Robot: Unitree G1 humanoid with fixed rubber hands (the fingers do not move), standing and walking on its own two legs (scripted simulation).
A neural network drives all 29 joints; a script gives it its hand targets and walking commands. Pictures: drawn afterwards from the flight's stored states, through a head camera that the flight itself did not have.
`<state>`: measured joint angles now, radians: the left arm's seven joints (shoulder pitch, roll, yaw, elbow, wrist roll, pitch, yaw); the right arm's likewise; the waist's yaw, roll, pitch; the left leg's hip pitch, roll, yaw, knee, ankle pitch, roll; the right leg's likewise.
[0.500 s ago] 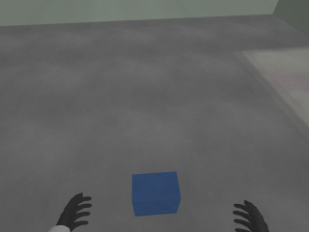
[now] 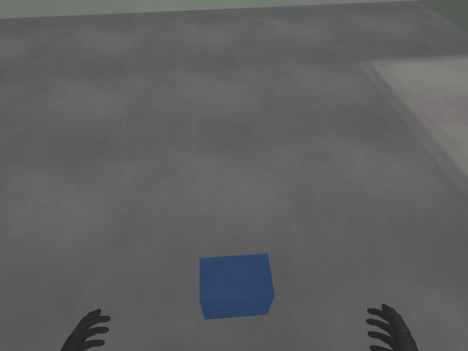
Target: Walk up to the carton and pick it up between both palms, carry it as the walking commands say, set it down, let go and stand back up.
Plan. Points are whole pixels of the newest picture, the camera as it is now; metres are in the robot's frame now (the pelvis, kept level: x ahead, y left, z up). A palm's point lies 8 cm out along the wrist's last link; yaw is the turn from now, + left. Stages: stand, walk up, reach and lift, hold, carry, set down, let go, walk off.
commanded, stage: stand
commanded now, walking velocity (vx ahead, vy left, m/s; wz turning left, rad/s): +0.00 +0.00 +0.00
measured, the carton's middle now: (235, 287) +0.43 +0.01 -0.64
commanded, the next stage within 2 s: none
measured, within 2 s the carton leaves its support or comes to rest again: neither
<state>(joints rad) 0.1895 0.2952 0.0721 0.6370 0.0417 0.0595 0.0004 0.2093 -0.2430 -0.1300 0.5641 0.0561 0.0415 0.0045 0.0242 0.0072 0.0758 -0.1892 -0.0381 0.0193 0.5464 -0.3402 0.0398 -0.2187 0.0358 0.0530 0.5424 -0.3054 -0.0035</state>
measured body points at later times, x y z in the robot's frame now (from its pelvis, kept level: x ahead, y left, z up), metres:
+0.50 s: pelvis +0.00 +0.00 +0.00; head +0.02 +0.00 +0.45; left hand +0.14 +0.29 -0.10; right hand +0.16 -0.27 -0.08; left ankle -0.03 +0.09 -0.73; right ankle -0.01 -0.12 -0.73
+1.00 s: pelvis -0.01 +0.00 +0.00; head -0.01 +0.00 +0.45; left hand +0.12 +0.29 -0.09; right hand +0.15 -0.28 -0.08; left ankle -0.03 +0.09 -0.73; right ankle -0.01 -0.12 -0.73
